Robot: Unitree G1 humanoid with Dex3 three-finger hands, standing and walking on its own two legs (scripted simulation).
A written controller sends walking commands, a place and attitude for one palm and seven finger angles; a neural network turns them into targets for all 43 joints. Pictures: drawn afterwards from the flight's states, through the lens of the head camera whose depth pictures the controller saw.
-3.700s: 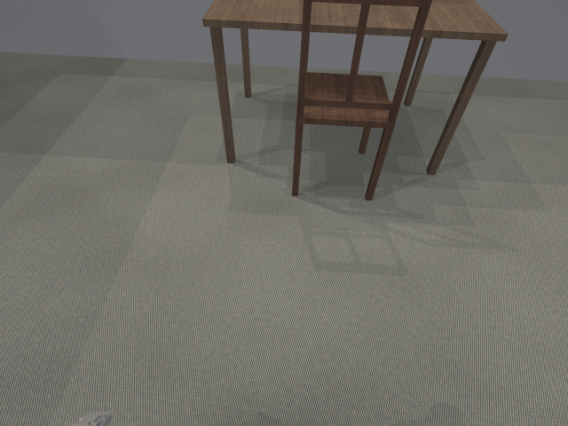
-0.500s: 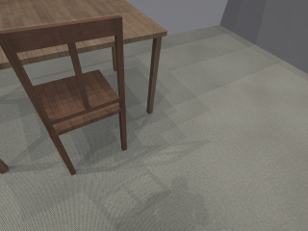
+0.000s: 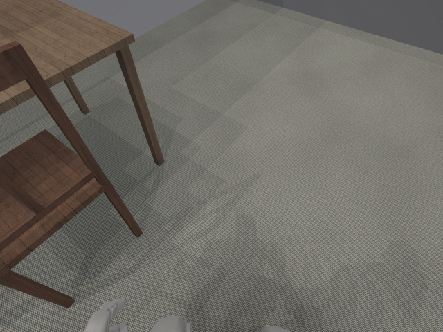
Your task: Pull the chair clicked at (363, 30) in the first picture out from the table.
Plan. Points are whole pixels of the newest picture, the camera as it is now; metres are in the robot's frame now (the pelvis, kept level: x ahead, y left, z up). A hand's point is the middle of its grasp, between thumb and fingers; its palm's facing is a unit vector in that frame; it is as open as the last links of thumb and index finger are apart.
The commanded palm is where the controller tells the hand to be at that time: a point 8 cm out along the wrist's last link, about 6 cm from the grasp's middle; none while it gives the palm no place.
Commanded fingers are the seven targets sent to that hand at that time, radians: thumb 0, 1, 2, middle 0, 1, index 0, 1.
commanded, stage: turn to face it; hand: left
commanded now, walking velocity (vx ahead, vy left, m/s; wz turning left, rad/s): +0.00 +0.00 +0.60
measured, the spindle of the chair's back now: out of the picture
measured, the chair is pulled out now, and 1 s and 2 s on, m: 0.00 0.00 0.00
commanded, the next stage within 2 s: take the last steps up to it in 1.58 s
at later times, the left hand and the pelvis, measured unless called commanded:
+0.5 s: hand out of the picture +0.04 +0.24 -0.16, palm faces +0.28 -0.93 -0.23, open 7.4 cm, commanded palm none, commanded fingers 0.00 0.90 0.90 -0.20 -0.30 -0.20 -0.30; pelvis +0.02 +0.03 +0.02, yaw +14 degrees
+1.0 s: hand out of the picture -0.05 +0.18 -0.14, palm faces +0.56 -0.78 -0.26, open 7.4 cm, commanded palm none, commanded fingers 0.00 0.90 0.90 -0.20 -0.30 -0.20 -0.30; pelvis +0.00 -0.03 +0.02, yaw +34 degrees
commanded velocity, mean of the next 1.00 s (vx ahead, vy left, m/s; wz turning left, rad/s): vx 0.00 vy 0.00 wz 0.60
